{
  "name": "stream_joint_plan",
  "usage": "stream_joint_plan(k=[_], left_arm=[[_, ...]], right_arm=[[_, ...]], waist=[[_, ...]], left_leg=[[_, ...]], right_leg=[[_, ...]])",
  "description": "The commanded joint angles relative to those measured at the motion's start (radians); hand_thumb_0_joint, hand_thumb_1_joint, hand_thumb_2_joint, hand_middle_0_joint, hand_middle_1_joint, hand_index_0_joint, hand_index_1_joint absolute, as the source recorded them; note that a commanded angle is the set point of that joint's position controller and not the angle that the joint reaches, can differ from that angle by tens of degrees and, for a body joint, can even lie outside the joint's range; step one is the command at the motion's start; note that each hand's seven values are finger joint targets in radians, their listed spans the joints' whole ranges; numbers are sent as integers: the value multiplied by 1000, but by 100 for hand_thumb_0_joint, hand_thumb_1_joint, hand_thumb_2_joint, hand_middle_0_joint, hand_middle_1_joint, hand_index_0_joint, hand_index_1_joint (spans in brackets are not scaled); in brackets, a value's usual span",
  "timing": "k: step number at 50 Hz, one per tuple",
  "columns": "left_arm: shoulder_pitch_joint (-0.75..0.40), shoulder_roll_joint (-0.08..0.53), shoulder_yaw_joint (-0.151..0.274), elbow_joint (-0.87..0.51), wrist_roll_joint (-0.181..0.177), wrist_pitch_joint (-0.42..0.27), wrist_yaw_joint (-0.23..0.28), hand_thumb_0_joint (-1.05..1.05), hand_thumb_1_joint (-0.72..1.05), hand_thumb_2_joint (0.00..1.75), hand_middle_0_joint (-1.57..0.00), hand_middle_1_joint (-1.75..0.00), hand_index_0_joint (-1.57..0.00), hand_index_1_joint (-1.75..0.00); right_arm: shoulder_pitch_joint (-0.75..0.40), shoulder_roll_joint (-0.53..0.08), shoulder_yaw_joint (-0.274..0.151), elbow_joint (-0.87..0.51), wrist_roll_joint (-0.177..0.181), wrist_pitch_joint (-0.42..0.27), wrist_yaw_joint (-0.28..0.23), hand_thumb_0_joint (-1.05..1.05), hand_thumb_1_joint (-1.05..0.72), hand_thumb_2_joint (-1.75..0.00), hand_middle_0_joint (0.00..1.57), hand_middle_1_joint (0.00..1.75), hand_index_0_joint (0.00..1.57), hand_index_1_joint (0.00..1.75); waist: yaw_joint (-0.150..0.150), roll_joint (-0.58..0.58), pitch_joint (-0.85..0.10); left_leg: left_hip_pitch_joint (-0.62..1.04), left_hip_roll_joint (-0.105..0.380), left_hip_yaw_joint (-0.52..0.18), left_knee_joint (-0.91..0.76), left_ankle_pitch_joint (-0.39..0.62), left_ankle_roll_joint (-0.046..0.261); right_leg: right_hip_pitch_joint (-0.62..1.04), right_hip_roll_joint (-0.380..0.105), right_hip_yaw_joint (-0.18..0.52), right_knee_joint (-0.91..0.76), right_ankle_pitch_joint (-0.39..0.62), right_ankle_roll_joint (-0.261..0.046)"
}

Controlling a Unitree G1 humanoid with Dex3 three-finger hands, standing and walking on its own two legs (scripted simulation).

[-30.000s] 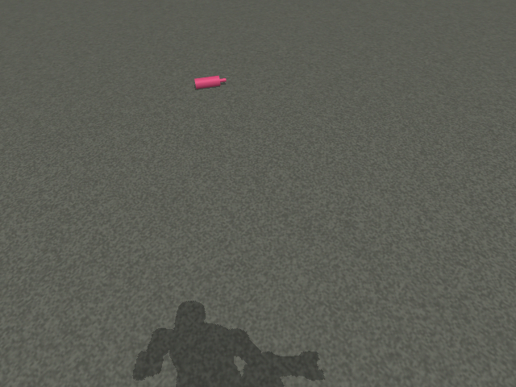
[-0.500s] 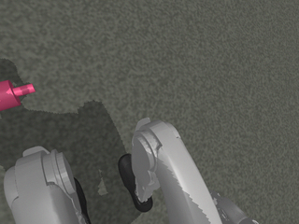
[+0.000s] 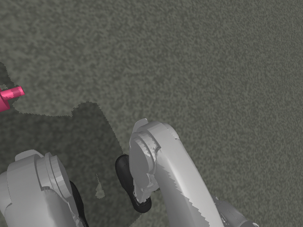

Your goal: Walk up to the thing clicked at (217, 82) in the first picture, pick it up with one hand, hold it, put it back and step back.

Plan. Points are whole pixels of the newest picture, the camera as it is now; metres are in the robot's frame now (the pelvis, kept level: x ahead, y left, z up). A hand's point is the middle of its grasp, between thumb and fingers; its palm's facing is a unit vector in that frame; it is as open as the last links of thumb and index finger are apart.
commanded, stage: open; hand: left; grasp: from above
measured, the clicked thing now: out of the picture +0.44 +0.32 -0.27
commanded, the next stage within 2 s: withdraw in 0.72 s
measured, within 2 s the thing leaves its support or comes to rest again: rests again in 0.12 s
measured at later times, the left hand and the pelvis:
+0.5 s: hand out of the picture +0.42 +0.35 -0.23, palm faces -0.42 -0.18 -0.89, open 13.0 cm; pelvis +0.00 +0.00 +0.00, yaw +0 degrees
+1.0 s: hand out of the picture +0.43 +0.35 -0.22, palm faces -0.39 -0.16 -0.91, open 14.0 cm; pelvis +0.00 +0.00 +0.00, yaw -1 degrees
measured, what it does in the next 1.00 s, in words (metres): stands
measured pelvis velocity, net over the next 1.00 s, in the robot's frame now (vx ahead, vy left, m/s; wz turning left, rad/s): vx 0.00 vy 0.00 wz -0.01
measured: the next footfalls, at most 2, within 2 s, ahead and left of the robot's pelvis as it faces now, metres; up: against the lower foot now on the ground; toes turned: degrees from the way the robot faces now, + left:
none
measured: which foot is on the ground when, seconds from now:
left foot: down 0.00-1.00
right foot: down 0.00-1.00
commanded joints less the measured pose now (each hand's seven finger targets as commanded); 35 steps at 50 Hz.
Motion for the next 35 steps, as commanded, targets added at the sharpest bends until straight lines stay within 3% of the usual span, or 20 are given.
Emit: stream_joint_plan(k=[1, 3, 4, 5, 7, 9, 12, 15, 18, 20, 23, 27, 28, 30, 35], left_arm=[[-258, 256, -3, -115, -12, -17, 61, 0, 22, 63, -61, -56, -61, -56], [-257, 281, 15, -136, -16, -21, 75, 0, 6, 63, -52, -59, -52, -59], [-257, 258, -8, -110, -10, -16, 74, 0, -2, 63, -48, -60, -48, -60], [-258, 273, 8, -121, -11, -18, 80, 0, -9, 65, -44, -64, -44, -63], [-261, 245, -20, -83, -8, -8, 76, 0, -15, 69, -39, -67, -39, -67], [-259, 252, -10, -88, -11, 0, 72, 0, -21, 74, -35, -70, -35, -71], [-248, 236, -27, -87, -11, 11, 65, 0, -26, 79, -32, -74, -31, -75], [-246, 228, -32, -90, -17, 19, 56, 0, -31, 83, -27, -80, -26, -81], [-243, 243, -20, -99, -15, 21, 56, 0, -36, 87, -23, -84, -22, -84], [-254, 221, -32, -91, -15, 19, 47, 0, -38, 89, -20, -87, -20, -87], [-255, 251, -19, -114, -21, 13, 52, 0, -44, 93, -15, -92, -14, -92], [-263, 228, -38, -88, -19, 10, 45, 0, -48, 97, -12, -95, -11, -96], [-274, 259, -15, -118, -28, 5, 50, 0, -48, 97, -11, -97, -10, -97], [-257, 252, -25, -110, -16, 9, 44, 0, -49, 100, -10, -99, -10, -99], [-248, 248, -28, -103, -23, 9, 42, 0, -50, 103, -8, -103, -8, -104]], right_arm=[[196, -293, -79, 12, 2, -9, -11, 0, -89, -90, 20, 30, 20, 30], [195, -304, -79, 13, 1, -6, -13, 0, -89, -90, 20, 30, 20, 30], [195, -307, -84, 12, 1, -11, -12, 0, -89, -90, 20, 30, 20, 30], [194, -303, -80, 19, 0, -10, -13, 0, -88, -90, 20, 30, 20, 30], [193, -304, -80, 13, 0, -15, -9, 0, -89, -90, 20, 30, 20, 30], [200, -312, -81, 17, -1, -18, -7, 0, -88, -90, 20, 30, 20, 30], [178, -319, -91, 5, 5, -21, -8, 0, -89, -90, 20, 30, 20, 30], [176, -322, -90, 3, 6, -22, -3, 0, -89, -90, 20, 30, 20, 30], [177, -312, -81, 2, 8, -18, -4, 0, -88, -90, 20, 30, 20, 30], [185, -303, -76, 3, 7, -21, 2, 0, -89, -90, 20, 30, 20, 30], [178, -312, -77, 5, 10, -21, -1, 0, -89, -90, 20, 30, 20, 30], [187, -305, -69, 1, 6, -24, 4, 0, -89, -90, 20, 30, 20, 30], [195, -310, -68, 4, 8, -22, 1, 0, -89, -90, 20, 30, 20, 30], [195, -316, -74, -4, 4, -26, 2, 0, -89, -90, 20, 30, 20, 30], [193, -307, -65, -1, 5, -26, 3, 0, -89, -90, 20, 30, 20, 30]], waist=[[-38, 470, -645], [-27, 468, -669], [-37, 467, -648], [-30, 481, -660], [-47, 464, -617], [-45, 480, -619], [-31, 509, -623], [-35, 514, -619], [-31, 513, -630], [-50, 505, -607], [-33, 516, -631], [-56, 480, -595], [-42, 484, -623], [-46, 488, -623], [-39, 504, -618]], left_leg=[[470, 7, 18, -241, 213, -26], [463, 8, 20, -241, 228, -24], [466, 8, 18, -240, 221, -26], [469, 11, 20, -243, 229, -27], [450, 9, 9, -249, 189, -28], [473, 9, -1, -266, 191, -33], [504, 11, -14, -289, 180, -43], [497, 10, -12, -288, 193, -42], [505, 11, -11, -285, 205, -41], [493, 10, -10, -276, 213, -40], [511, 11, -10, -282, 221, -42], [465, 8, 1, -263, 191, -31], [464, 7, 2, -272, 193, -30], [482, 7, 8, -260, 206, -30], [492, 10, -6, -273, 210, -37]], right_leg=[[367, 45, 26, -215, 255, 15], [403, 52, 28, -227, 271, 17], [378, 49, 26, -219, 264, 16], [391, 54, 24, -225, 270, 16], [347, 46, 20, -215, 232, 14], [333, 45, 12, -216, 223, 12], [307, 43, 7, -204, 211, 7], [308, 41, 8, -204, 221, 8], [314, 43, 8, -204, 236, 8], [309, 40, 10, -198, 244, 9], [320, 42, 12, -203, 247, 8], [327, 45, 18, -215, 235, 13], [350, 45, 17, -226, 231, 13], [347, 45, 21, -221, 243, 13], [338, 43, 14, -208, 241, 9]])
